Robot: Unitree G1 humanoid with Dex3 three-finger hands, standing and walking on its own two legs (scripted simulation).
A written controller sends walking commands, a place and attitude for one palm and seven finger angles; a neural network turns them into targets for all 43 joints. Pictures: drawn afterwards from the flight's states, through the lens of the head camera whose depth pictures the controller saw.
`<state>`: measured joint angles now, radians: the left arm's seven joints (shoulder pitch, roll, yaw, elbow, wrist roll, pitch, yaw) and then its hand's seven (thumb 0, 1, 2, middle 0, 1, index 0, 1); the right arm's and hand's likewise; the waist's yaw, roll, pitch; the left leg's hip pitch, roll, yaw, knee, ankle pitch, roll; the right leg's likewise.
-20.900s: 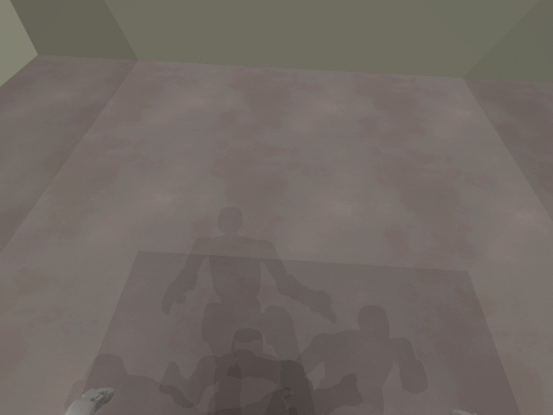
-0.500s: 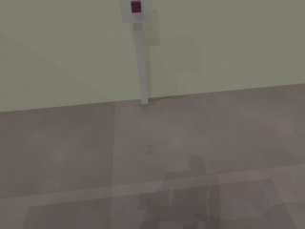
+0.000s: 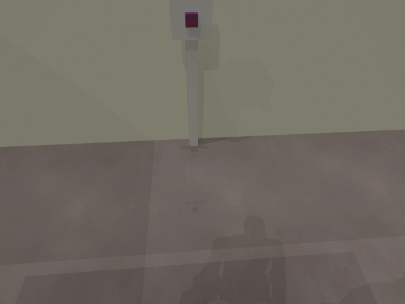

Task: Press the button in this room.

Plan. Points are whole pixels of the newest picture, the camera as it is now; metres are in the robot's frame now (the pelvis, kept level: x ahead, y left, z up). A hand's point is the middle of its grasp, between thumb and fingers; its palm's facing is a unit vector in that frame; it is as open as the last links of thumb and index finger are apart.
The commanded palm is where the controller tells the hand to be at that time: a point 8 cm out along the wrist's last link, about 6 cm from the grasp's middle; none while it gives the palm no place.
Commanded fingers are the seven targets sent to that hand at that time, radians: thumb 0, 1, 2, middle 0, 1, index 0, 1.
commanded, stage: stand and wait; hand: left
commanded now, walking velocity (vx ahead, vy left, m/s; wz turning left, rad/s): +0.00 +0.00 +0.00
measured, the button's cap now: (191, 19) +1.18 +0.13 +0.07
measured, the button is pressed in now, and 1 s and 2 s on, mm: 0 0 0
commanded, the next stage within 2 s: look at it before walking up in 0.10 s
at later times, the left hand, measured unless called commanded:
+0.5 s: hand out of the picture -0.01 +0.17 -0.18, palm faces +0.02 -0.98 -0.18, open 7.3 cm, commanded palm none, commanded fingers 0.00 0.90 0.90 -0.20 -0.30 -0.20 -0.30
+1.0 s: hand out of the picture +0.01 +0.18 -0.18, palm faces -0.01 -0.98 -0.18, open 7.3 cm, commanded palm none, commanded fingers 0.00 0.90 0.90 -0.20 -0.30 -0.20 -0.30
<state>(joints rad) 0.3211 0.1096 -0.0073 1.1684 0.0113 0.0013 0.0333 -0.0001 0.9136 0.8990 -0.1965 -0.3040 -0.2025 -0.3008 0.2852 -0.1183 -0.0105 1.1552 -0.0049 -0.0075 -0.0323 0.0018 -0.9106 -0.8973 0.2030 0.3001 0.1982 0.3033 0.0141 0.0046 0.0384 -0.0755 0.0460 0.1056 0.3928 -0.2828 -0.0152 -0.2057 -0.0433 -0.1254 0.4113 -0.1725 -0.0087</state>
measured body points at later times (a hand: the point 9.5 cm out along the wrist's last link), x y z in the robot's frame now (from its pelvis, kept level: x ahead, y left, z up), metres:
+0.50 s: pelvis +0.00 +0.01 +0.00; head +0.01 +0.00 +0.45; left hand -0.01 +0.22 -0.16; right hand -0.03 -0.19 -0.17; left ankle -0.04 +0.12 -0.74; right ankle +0.03 -0.11 -0.74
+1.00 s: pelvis +0.02 +0.01 -0.01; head +0.03 +0.00 +0.44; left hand +0.01 +0.23 -0.17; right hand +0.00 -0.21 -0.17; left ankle -0.04 +0.12 -0.74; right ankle +0.03 -0.11 -0.74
